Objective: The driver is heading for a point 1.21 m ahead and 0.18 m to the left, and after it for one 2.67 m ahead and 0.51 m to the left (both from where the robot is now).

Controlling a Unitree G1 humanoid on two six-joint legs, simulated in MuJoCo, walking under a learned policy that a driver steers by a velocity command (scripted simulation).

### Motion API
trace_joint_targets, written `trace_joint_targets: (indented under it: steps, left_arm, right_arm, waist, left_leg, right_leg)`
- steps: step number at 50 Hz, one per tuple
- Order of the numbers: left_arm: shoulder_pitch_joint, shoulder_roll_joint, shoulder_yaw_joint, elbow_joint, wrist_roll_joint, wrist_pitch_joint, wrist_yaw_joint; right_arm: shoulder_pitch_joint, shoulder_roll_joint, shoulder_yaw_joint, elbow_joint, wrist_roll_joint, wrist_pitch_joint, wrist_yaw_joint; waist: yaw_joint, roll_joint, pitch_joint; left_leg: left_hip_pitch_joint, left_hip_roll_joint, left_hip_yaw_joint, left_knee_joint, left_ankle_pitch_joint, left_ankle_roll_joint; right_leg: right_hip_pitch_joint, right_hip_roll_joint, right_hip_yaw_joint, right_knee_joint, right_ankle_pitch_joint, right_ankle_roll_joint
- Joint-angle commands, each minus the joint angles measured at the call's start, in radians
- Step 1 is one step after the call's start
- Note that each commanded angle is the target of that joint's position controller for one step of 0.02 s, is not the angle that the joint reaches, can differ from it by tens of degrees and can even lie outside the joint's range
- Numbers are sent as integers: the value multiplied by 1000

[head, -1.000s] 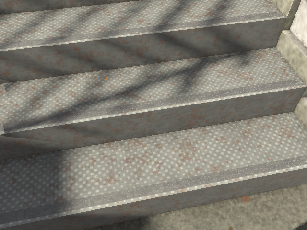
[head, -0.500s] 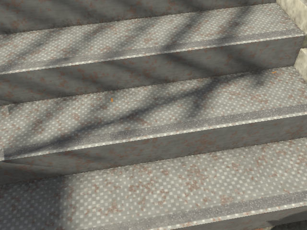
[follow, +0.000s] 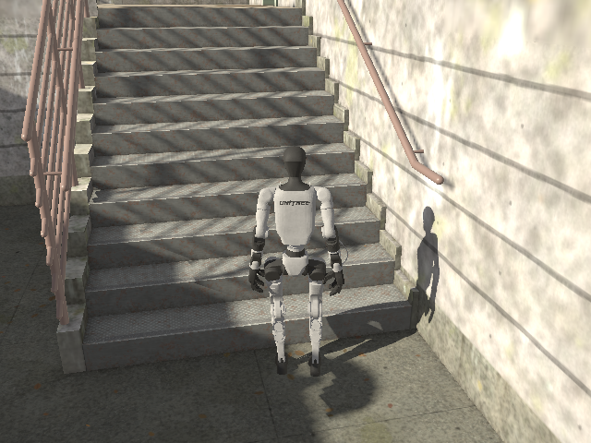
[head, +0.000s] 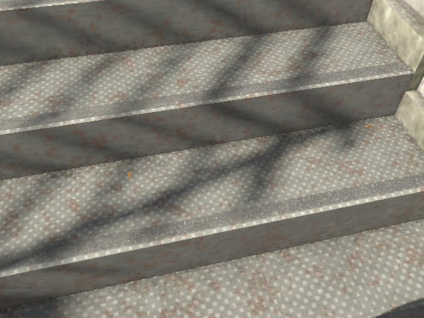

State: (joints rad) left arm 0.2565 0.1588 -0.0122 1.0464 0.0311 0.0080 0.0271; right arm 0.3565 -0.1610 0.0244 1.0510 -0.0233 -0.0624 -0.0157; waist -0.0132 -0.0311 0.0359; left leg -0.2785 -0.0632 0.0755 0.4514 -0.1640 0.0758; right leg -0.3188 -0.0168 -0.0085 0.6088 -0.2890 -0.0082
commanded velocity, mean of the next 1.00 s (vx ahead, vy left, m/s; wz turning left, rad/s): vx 0.03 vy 0.00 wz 0.00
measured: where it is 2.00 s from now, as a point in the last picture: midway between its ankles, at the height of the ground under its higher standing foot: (225, 317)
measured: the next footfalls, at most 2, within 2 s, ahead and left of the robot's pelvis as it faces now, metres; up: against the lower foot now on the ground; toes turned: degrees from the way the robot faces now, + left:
right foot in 0.02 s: +0.07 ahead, -0.11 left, +0.00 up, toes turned -1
right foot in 1.68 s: +0.44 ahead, -0.14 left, +0.17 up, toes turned -6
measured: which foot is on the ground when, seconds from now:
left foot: down 0.00-1.00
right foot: up 0.00-0.00, down 0.02-1.00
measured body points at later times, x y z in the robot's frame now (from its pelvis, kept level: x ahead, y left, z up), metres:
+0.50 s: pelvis +0.04 -0.02 +0.01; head +0.05 -0.02 +0.46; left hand +0.01 +0.20 -0.15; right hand +0.05 -0.25 -0.15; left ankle +0.05 +0.08 -0.74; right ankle +0.03 -0.11 -0.74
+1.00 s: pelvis +0.05 -0.03 +0.01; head +0.06 -0.03 +0.46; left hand +0.03 +0.19 -0.15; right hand +0.05 -0.25 -0.15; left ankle +0.05 +0.08 -0.74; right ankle +0.03 -0.11 -0.74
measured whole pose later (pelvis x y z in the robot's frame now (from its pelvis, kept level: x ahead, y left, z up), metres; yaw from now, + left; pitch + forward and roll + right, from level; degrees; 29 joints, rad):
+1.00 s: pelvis +0.05 -0.03 +0.01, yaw +1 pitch -1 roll +0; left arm 0.33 0.14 0.00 1.10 0.03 -0.02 0.04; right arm 0.29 -0.15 -0.02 1.11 -0.02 0.00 -0.05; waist 0.00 0.00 0.02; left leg -0.18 -0.01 0.03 0.40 -0.21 0.02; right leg -0.14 0.05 -0.04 0.38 -0.24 -0.06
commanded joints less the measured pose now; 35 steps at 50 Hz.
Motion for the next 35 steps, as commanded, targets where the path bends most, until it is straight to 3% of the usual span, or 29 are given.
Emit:
trace_joint_targets:
  steps: [1, 2, 3, 5, 6, 7, 8, 10, 16, 35]
  left_arm:
    - [140, 64, -2, 19, 20, 4, 3]
    - [126, 92, -3, 15, 18, -8, 4]
    - [109, 69, -9, 30, 3, -14, 1]
    - [112, 38, -13, 38, -12, -32, -3]
    - [85, 136, 28, 37, -55, -23, -1]
    - [95, 105, 24, 33, -49, -22, 5]
    - [117, 64, 17, 39, -40, -20, 8]
    - [143, 39, 16, 49, -33, -18, 9]
    - [154, 56, 24, 54, -33, -26, 10]
    - [148, 58, 38, 45, -30, -21, 10]
  right_arm:
    - [-14, -90, -8, -59, 5, 12, -7]
    - [54, -74, -9, -51, 15, 18, -4]
    - [108, -56, -6, -22, 21, 36, -6]
    - [110, -64, -10, -7, 5, 44, -11]
    - [56, -133, -33, -17, 13, 51, -19]
    - [55, -126, -33, -17, 10, 52, -22]
    - [53, -94, -28, -15, 12, 51, -22]
    - [53, -62, -25, -8, 18, 49, -20]
    - [37, -64, -34, -6, 17, 49, -22]
    - [-17, -83, -60, 12, 22, 59, -31]
  waist:
    - [47, 58, 37]
    - [0, -20, 69]
    - [-26, -84, 92]
    - [-18, -56, 98]
    - [-1, -44, 119]
    - [2, -12, 96]
    - [9, 1, 85]
    - [14, -3, 70]
    - [13, 15, 6]
    - [18, 24, 18]
  left_leg:
    - [-260, 207, -235, -182, -350, 7]
    - [-233, 155, -200, -167, -319, -17]
    - [-43, 126, -149, -156, -202, -19]
    - [75, 140, -152, -108, -89, -16]
    - [21, 85, -111, -104, -164, -21]
    - [6, 84, -110, -115, -180, -22]
    - [1, 90, -115, -125, -167, -20]
    - [18, 92, -112, -123, -107, -17]
    - [93, 99, -111, -97, 19, -18]
    - [107, 110, -119, -94, 68, -31]
  right_leg:
    - [278, -66, 66, -199, 92, -16]
    - [212, -136, 153, -251, 79, -35]
    - [8, -135, 149, -295, -87, -52]
    - [-42, -95, 117, -316, -66, -33]
    - [-25, -29, 55, -270, -68, -23]
    - [-1, -29, 54, -268, -61, -24]
    - [17, -32, 55, -267, -36, -25]
    - [35, -33, 53, -260, 37, -28]
    - [66, -38, 53, -251, 179, -35]
    - [103, -28, 45, -274, 233, -44]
